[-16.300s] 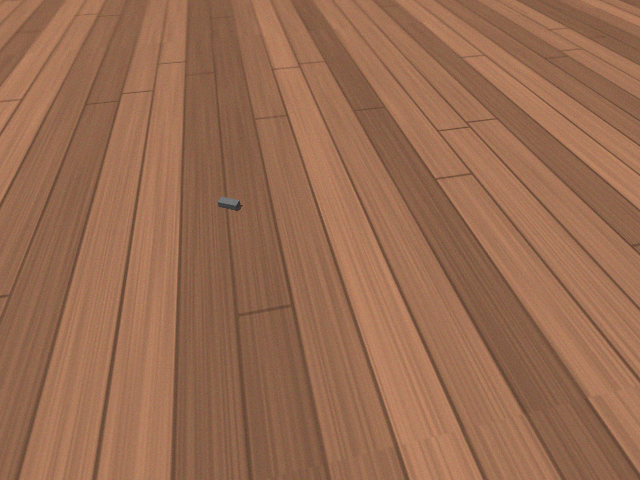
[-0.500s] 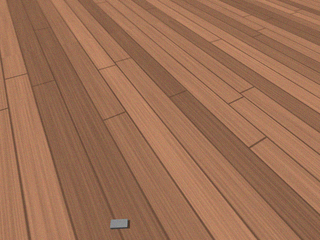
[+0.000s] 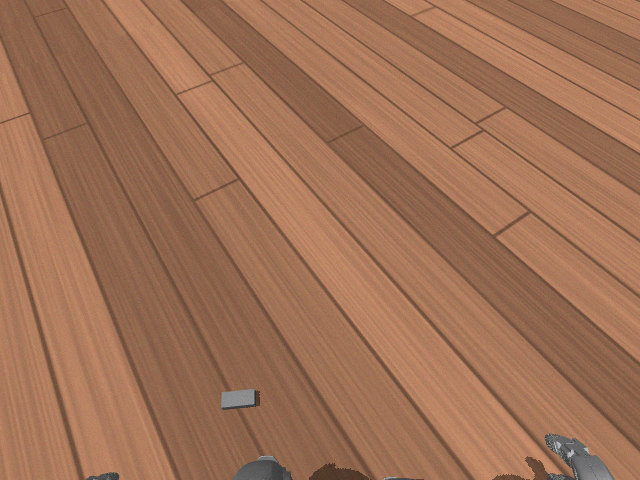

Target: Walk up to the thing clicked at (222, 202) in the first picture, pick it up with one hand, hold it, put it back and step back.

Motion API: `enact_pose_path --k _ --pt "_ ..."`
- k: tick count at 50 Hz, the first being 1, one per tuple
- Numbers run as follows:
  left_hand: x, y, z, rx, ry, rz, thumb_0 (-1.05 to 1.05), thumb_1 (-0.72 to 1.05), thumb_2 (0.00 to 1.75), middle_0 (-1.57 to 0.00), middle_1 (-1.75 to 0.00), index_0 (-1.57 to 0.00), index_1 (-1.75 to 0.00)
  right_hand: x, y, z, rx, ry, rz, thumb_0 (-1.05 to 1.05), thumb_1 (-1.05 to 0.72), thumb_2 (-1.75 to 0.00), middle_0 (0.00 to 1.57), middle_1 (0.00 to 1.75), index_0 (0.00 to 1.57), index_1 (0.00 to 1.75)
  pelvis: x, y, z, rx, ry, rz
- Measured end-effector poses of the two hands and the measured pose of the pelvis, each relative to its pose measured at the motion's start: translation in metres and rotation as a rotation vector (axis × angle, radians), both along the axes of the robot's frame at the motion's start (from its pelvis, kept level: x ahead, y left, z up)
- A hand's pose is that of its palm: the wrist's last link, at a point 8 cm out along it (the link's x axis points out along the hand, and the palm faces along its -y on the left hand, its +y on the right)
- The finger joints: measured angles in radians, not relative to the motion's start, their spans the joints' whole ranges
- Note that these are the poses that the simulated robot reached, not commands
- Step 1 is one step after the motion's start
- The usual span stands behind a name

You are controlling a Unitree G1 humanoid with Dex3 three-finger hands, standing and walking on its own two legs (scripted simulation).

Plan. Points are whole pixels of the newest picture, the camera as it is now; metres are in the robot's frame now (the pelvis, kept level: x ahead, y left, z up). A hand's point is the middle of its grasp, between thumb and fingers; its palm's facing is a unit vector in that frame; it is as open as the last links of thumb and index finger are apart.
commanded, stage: walk up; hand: left
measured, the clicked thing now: (238, 399) +0.38 +0.27 -0.74
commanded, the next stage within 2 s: none
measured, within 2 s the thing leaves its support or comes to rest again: neither
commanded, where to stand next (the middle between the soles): +0.01 +0.00 m, yaw +3 degrees
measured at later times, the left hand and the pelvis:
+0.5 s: hand out of the picture -0.01 +0.29 -0.14, palm faces +0.13 -0.93 -0.35, open 7.4 cm; pelvis -0.02 +0.01 +0.01, yaw +6 degrees
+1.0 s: hand out of the picture +0.00 +0.27 -0.13, palm faces +0.04 -0.92 -0.40, open 7.4 cm; pelvis -0.02 +0.00 +0.01, yaw +4 degrees
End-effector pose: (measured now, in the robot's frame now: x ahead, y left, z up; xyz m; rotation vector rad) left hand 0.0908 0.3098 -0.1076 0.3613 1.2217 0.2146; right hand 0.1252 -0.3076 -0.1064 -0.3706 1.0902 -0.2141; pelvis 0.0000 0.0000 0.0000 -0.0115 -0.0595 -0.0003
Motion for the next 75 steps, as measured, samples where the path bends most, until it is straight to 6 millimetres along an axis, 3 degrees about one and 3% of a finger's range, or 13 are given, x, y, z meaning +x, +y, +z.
enact_pose_path --k 9,14,22,27,35,39,44,49,53,61,65,70,75 --pt "-0.026 -0.031 0.026 -0.008 -0.085 0.011 0.01 0.9 0.9 -0.2 -0.3 -0.2 -0.3 -0.053 -0.022 0.005 0.02 0.094 0.005 0.0 -0.9 -0.9 0.21 0.29 0.21 0.3 -0.017 -0.021 0.017 0.032 0.017 0.029" --pt "-0.045 -0.029 0.033 -0.033 -0.161 0.044 0.01 0.9 0.9 -0.2 -0.3 -0.2 -0.3 -0.075 -0.028 0.014 0.004 0.156 0.056 0.01 -0.9 -0.9 0.21 0.3 0.21 0.3 -0.016 -0.021 0.02 0.022 0.01 0.072" --pt "-0.103 0.01 0.019 -0.031 -0.07 0.128 0.01 0.9 0.9 -0.2 -0.3 -0.2 -0.3 -0.054 -0.012 0.035 -0.046 0.06 0.12 0.01 -0.9 -0.9 0.2 0.3 0.21 0.3 -0.016 0.0 0.018 0.009 -0.021 0.101" --pt "-0.112 0.03 -0.005 -0.049 -0.008 0.166 0.01 0.9 0.9 -0.2 -0.3 -0.2 -0.29 -0.048 0.009 0.036 -0.088 0.008 0.111 0.01 -0.9 -0.9 0.2 0.29 0.21 0.3 -0.018 0.017 0.007 0.013 -0.026 0.092" --pt "-0.113 0.027 -0.014 -0.086 0.038 0.137 0.01 0.91 0.9 -0.2 -0.3 -0.2 -0.29 -0.046 0.03 0.045 -0.06 -0.018 0.122 0.0 -0.9 -0.9 0.21 0.3 0.21 0.3 -0.026 0.016 0.013 0.001 -0.007 0.074" --pt "-0.115 0.018 -0.009 -0.072 0.062 0.108 0.01 0.91 0.9 -0.2 -0.3 -0.2 -0.29 -0.044 0.023 0.04 -0.033 -0.017 0.117 0.0 -0.9 -0.9 0.21 0.3 0.21 0.3 -0.026 0.012 0.014 -0.005 0.004 0.058" --pt "-0.117 0.007 0.004 -0.01 0.05 0.096 0.01 0.91 0.9 -0.2 -0.3 -0.2 -0.29 -0.045 0.007 0.017 0.016 0.013 0.075 0.0 -0.9 -0.9 0.21 0.3 0.21 0.3 -0.026 0.002 0.009 -0.033 -0.007 0.064" --pt "-0.108 0.003 0.016 0.017 0.033 0.089 0.01 0.9 0.9 -0.2 -0.3 -0.2 -0.29 -0.05 0.008 0.002 0.067 0.05 0.041 0.01 -0.9 -0.9 0.2 0.3 0.21 0.3 -0.017 0.001 0.011 -0.004 0.003 0.056" --pt "-0.078 0.003 0.018 0.014 -0.02 0.074 0.01 0.9 0.9 -0.2 -0.3 -0.2 -0.3 -0.057 0.015 -0.004 0.087 0.087 0.031 0.01 -0.9 -0.9 0.2 0.29 0.2 0.3 -0.011 0.001 0.012 0.009 0.001 0.066" --pt "-0.015 -0.001 0.016 -0.023 -0.113 0.023 0.01 0.9 0.9 -0.2 -0.3 -0.2 -0.29 -0.058 0.018 0.006 0.077 0.125 0.013 0.01 -0.9 -0.9 0.21 0.3 0.21 0.3 0.004 0.001 0.017 0.003 0.017 0.065" --pt "0.005 -0.001 0.014 -0.03 -0.135 0.032 0.01 0.9 0.9 -0.2 -0.3 -0.2 -0.3 -0.052 0.011 0.012 0.044 0.129 -0.007 0.01 -0.9 -0.9 0.21 0.3 0.21 0.3 -0.003 0.001 0.017 0.003 0.021 0.062" --pt "0.012 -0.002 0.013 -0.014 -0.138 0.019 0.01 0.9 0.9 -0.2 -0.3 -0.2 -0.29 -0.048 -0.006 0.016 -0.003 0.108 -0.014 0.0 -0.9 -0.9 0.21 0.3 0.21 0.3 -0.027 -0.003 0.015 -0.006 0.024 0.065" --pt "-0.015 -0.011 0.011 0.016 -0.119 0.028 0.0 0.91 0.9 -0.2 -0.3 -0.2 -0.29 -0.048 -0.026 0.005 -0.012 0.088 0.011 0.0 -0.9 -0.9 0.21 0.3 0.21 0.3 -0.045 -0.019 0.006 0.008 0.032 0.057"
